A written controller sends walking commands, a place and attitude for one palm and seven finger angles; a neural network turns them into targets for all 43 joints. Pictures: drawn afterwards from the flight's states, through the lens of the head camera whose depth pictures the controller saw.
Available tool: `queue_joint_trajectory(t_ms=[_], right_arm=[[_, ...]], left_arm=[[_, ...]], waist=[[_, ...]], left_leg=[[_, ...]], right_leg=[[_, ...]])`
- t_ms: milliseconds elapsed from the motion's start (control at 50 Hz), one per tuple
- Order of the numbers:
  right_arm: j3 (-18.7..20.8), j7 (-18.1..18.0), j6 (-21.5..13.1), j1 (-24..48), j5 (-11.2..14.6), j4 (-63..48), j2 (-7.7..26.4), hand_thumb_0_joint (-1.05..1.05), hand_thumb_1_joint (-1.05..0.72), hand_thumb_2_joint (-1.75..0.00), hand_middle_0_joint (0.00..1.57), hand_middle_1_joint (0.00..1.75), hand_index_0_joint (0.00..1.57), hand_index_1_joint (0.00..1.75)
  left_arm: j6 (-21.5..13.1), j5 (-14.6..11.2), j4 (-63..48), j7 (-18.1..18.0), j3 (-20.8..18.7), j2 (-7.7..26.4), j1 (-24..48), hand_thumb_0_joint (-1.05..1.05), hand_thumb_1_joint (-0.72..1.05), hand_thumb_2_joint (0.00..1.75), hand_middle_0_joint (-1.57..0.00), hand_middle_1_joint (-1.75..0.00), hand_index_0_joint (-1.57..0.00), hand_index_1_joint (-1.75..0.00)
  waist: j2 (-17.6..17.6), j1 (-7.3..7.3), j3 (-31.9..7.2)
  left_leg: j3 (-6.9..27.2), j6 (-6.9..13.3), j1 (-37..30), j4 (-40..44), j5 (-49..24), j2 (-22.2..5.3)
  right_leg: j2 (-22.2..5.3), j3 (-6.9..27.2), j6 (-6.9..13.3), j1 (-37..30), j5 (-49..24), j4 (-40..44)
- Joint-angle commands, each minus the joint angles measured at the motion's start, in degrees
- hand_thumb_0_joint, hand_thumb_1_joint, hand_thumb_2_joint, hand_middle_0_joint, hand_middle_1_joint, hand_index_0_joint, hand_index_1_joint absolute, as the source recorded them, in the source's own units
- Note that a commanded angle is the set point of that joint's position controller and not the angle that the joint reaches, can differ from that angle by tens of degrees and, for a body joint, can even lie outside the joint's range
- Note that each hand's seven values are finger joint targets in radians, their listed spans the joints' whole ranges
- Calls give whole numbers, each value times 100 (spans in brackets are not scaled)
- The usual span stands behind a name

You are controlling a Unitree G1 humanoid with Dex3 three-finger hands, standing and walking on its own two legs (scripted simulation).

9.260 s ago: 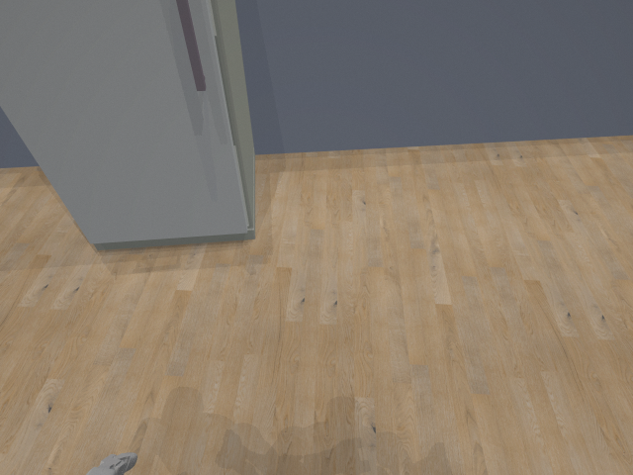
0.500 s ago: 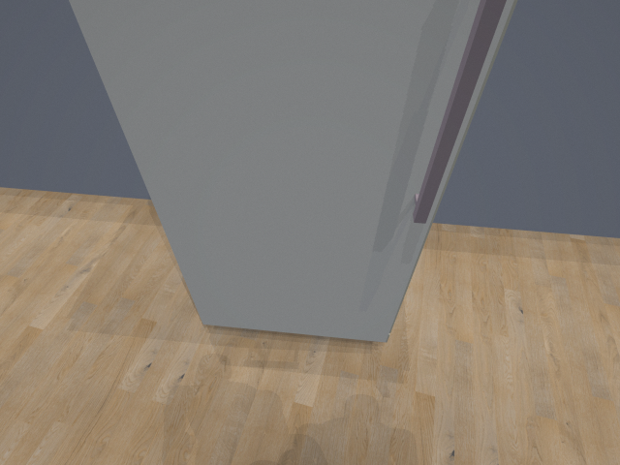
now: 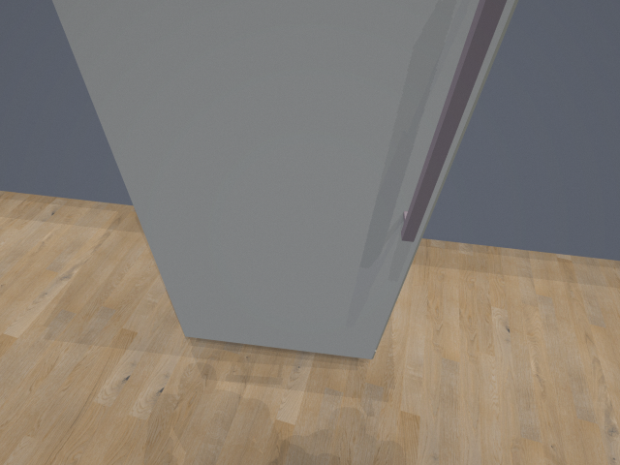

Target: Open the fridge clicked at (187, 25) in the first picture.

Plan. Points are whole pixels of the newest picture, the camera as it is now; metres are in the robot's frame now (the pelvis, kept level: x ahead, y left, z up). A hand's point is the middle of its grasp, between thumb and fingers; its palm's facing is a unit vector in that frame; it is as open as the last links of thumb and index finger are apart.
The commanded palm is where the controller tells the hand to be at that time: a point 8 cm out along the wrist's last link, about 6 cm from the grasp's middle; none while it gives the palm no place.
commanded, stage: look again from close up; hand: right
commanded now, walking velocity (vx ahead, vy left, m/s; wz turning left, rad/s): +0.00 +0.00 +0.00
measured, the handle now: (447, 109) +0.55 -0.15 +0.22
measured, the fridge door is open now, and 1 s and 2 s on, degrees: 0 0 0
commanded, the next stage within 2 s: shuffle to correct the standing spot in 0.82 s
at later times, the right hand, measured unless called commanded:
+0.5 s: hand out of the picture +0.02 -0.17 -0.17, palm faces +0.02 +0.97 -0.23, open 7.4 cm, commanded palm none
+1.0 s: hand out of the picture +0.02 -0.15 -0.17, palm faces +0.03 +0.97 -0.22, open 7.4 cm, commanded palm none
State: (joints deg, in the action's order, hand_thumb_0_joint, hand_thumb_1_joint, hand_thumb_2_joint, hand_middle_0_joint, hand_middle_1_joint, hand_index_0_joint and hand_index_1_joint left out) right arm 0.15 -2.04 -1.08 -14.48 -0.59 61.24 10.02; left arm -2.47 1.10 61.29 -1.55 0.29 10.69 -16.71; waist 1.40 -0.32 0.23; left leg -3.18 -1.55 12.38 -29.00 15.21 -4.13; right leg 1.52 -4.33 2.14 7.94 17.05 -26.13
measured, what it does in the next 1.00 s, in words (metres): stands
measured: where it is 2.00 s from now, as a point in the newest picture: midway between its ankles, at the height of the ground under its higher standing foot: outside the picture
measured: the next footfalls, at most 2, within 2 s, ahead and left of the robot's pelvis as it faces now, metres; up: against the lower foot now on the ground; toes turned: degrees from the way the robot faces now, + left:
left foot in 1.52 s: +0.19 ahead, +0.14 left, +0.00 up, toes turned +6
right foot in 1.98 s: +0.13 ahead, -0.09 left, +0.00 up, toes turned -7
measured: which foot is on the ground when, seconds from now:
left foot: down 0.00-1.00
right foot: down 0.00-1.00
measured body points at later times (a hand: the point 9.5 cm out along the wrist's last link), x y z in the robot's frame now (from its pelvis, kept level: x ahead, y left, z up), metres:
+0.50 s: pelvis +0.00 +0.02 +0.00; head +0.01 +0.03 +0.45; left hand +0.03 +0.26 -0.15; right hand +0.02 -0.22 -0.15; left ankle +0.00 +0.13 -0.74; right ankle -0.03 -0.09 -0.74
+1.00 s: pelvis +0.00 +0.03 +0.00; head +0.01 +0.04 +0.45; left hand +0.01 +0.27 -0.16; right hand +0.02 -0.20 -0.15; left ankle +0.00 +0.14 -0.74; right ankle -0.03 -0.09 -0.74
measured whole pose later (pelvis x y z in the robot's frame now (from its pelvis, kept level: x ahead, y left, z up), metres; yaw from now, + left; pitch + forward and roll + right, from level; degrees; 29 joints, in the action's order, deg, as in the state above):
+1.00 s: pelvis +0.00 +0.03 +0.00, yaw -1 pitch -1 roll -1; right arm -0.2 -1.4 -1.0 -13.9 -0.6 62.7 10.9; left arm -1.2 1.2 64.8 -1.1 0.6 10.3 -13.8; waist -0.1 0.3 2.0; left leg -5.0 1.4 11.2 -25.5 13.3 -1.2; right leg -1.4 -2.8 -0.9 7.4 14.8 -23.4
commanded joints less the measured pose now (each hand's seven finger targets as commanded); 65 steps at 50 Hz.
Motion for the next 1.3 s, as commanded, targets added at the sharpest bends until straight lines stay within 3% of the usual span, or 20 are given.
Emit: queue_joint_trajectory(t_ms=[0, 60, 120, 400, 520, 900, 940, 980, 1040, 1080, 1120, 1160, 1180, 1200, 1220, 1240, 1260, 1280], right_arm=[[158, -10, -72, -247, -15, -205, 697, 0, -90, -90, 20, 30, 20, 30], [170, -13, -82, -192, -17, -219, 776, 0, -90, -90, 20, 30, 20, 30], [160, -5, -87, -167, -28, -215, 804, 0, -90, -90, 20, 30, 20, 30], [119, 30, -82, -85, -17, -129, 873, 0, -90, -90, 20, 30, 20, 30], [117, 28, -101, -127, -17, -118, 872, 0, -90, -90, 20, 30, 20, 30], [128, 43, -90, -123, -9, -74, 865, 0, -90, -90, 20, 30, 20, 30], [75, 31, -47, -334, -16, 18, 581, 0, -90, -90, 20, 30, 20, 30], [127, 63, 2, -410, -38, 5, 649, 0, -90, -90, 20, 30, 20, 30], [227, 78, 29, -650, -56, -18, 761, 0, -90, -90, 20, 30, 20, 30], [294, 76, 16, -768, -48, -38, 796, 0, -90, -90, 20, 30, 20, 30], [327, 75, -13, -762, -50, -89, 748, 0, -90, -90, 20, 30, 20, 30], [323, 96, -34, -666, -48, -128, 599, 0, -90, -90, 20, 30, 20, 30], [296, 118, -43, -590, -50, -149, 462, 0, -90, -90, 20, 30, 20, 30], [263, 135, -58, -506, -53, -220, 250, 0, -90, -90, 20, 30, 20, 30], [224, 132, -92, -276, -84, -329, 133, 0, -90, -90, 20, 30, 20, 30], [208, 116, -110, -57, -95, -419, 150, 0, -90, -90, 20, 30, 20, 30], [232, 120, -133, 41, -91, -457, 163, 0, -90, -90, 20, 30, 20, 30], [251, 140, -149, 153, -73, -462, 127, 0, -90, -90, 20, 30, 20, 30]], left_arm=[[-55, -11, -170, -30, -109, 692, -200, 0, 90, 90, -20, -30, -20, -30], [-58, -16, -147, -33, -122, 751, -102, 0, 90, 90, -20, -30, -20, -30], [-30, -27, -124, -26, -125, 736, -6, 0, 90, 90, -20, -30, -20, -30], [37, -25, -4, 8, -93, 756, 212, 0, 90, 90, -20, -30, -20, -30], [34, -27, 47, 12, -86, 728, 209, 0, 90, 90, -20, -30, -20, -30], [53, -18, 153, 9, -76, 669, 117, 0, 90, 90, -20, -30, -20, -30], [103, 4, 258, 25, -5, 376, -93, 0, 90, 90, -20, -30, -20, -30], [150, 37, 252, 51, -16, 341, -188, 0, 90, 90, -20, -30, -20, -30], [178, 52, 178, 75, -35, 256, -262, 0, 90, 90, -20, -30, -20, -30], [155, 51, 141, 78, -50, 177, -330, 0, 90, 90, -20, -30, -20, -30], [118, 37, 147, 76, -57, 103, -519, 0, 90, 90, -20, -30, -20, -30], [43, 24, 220, 77, -47, 50, -788, 0, 90, 90, -20, -30, -20, -30], [-7, 21, 313, 61, -59, 151, -1055, 0, 90, 90, -20, -30, -20, -30], [-52, 36, 440, 28, -116, 362, -1387, 0, 90, 90, -20, -30, -20, -30], [-60, 46, 534, -33, -173, 569, -1733, 0, 90, 90, -20, -30, -20, -30], [-72, 76, 576, -79, -155, 520, -1900, 0, 90, 90, -20, -30, -20, -30], [-103, 86, 563, -107, -131, 443, -1951, 0, 90, 90, -20, -30, -20, -30], [-129, 88, 512, -114, -126, 396, -1894, 0, 90, 90, -20, -30, -20, -30]], waist=[[-97, 50, 191], [-38, 48, 39], [-224, 47, 101], [-215, 51, 306], [-245, 63, 124], [-211, 82, 310], [-272, 84, 210], [-448, 117, 460], [-848, 168, 735], [-948, 154, 747], [-757, 76, 780], [-339, -38, 832], [237, -125, 798], [1087, -218, 701], [1600, -341, 800], [1507, -421, 917], [1222, -418, 883], [762, -393, 913]], left_leg=[[351, 348, -330, 318, -1255, -263], [342, 353, -421, 299, -1499, -289], [376, 362, -411, 401, -1512, -309], [506, 375, -292, 767, -1018, -347], [500, 386, -414, 770, -1216, -341], [554, 402, -286, 947, -732, -331], [550, 394, -322, 952, -38, -321], [732, 472, -140, 1094, 1159, -338], [1161, 676, -8, 1474, 2148, -578], [1398, 856, 149, 1671, 2288, -802], [1251, 929, 262, 1510, 2010, -775], [842, 848, 561, 955, 1477, -491], [411, 708, 722, 324, 1053, -165], [-146, 531, 1075, -657, 770, 234], [-485, 410, 1724, -1446, 1191, 458], [-283, 405, 2437, -2178, 1844, 406], [-102, 432, 2700, -2643, 1911, 232], [-40, 449, 2717, -2866, 1808, 109]], right_leg=[[-765, 658, -10, 399, -1629, 600], [-777, 642, -15, 241, -1943, 535], [-777, 635, -20, 256, -1688, 522], [-749, 608, -87, 332, -962, 687], [-777, 588, -96, 232, -1111, 640], [-766, 552, -133, 345, -845, 739], [-707, 447, -161, 350, -365, 642], [-561, 347, -136, 660, 455, 490], [-343, 109, -131, 1075, 769, -81], [-345, -19, -116, 1045, 606, -512], [-390, -19, -85, 898, 504, -471], [-465, 98, -48, 507, 299, 44], [-692, 449, 34, 196, -111, 352], [-1282, 1209, 293, -140, -546, 738], [-1865, 1922, 690, -532, -1545, 999], [-2112, 2237, 1023, -1002, -2734, 994], [-2240, 2248, 1221, -1174, -3509, 842], [-2238, 2106, 1259, -1085, -3768, 770]])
